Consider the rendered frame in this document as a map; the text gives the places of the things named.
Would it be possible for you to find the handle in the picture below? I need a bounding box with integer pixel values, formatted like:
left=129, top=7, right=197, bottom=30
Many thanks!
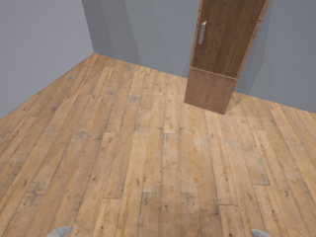
left=198, top=21, right=206, bottom=44

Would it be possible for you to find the cupboard door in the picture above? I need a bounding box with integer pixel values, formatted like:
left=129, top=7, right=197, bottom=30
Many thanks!
left=192, top=0, right=266, bottom=77

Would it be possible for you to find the left robot hand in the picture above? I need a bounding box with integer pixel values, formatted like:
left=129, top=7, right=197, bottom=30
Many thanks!
left=46, top=226, right=72, bottom=237

